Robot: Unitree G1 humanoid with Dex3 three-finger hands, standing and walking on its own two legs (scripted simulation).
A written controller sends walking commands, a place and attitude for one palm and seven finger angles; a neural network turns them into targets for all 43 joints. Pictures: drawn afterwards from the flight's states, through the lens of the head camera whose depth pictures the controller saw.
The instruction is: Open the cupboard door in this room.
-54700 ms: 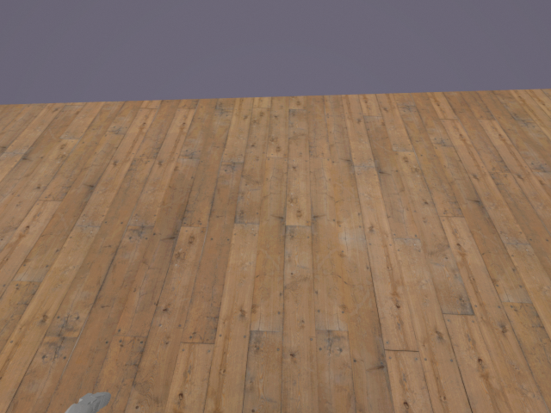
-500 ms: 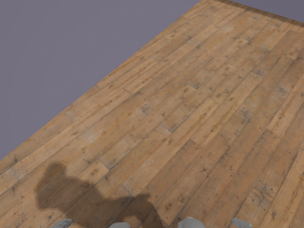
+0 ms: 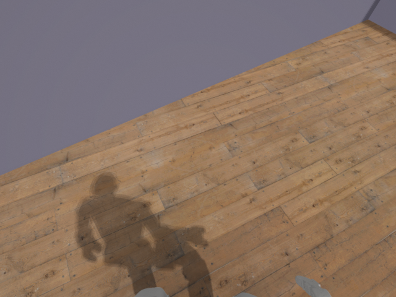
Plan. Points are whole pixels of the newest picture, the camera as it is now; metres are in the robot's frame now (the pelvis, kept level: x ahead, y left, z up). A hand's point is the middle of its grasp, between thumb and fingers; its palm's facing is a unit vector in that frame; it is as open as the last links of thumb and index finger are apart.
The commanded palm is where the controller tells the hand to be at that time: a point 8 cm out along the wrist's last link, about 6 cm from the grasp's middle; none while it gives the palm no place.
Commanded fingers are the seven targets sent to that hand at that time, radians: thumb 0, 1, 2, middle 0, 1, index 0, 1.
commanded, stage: turn to face it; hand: left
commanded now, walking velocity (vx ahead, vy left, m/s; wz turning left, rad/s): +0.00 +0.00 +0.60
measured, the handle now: out of the picture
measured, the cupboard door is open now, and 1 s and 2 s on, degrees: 46 46 46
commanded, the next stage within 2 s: none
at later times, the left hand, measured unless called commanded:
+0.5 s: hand out of the picture +0.05 +0.15 -0.13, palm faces +0.27 -0.92 -0.27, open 7.4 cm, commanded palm none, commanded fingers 0.00 0.90 0.90 -0.20 -0.30 -0.20 -0.30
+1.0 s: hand out of the picture +0.01 +0.18 -0.14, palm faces +0.55 -0.78 -0.31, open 7.4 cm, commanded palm none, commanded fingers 0.00 0.90 0.90 -0.20 -0.30 -0.20 -0.30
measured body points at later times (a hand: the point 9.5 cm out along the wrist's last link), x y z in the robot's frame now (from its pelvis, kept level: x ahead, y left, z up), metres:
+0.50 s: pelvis +0.02 -0.06 +0.02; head +0.08 -0.06 +0.46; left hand +0.04 +0.20 -0.11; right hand +0.17 -0.29 -0.14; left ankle -0.04 +0.07 -0.65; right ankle +0.03 -0.17 -0.72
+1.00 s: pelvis +0.04 -0.07 +0.01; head +0.10 -0.05 +0.45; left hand -0.02 +0.22 -0.12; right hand +0.25 -0.24 -0.14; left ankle -0.01 +0.06 -0.72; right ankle +0.11 -0.18 -0.72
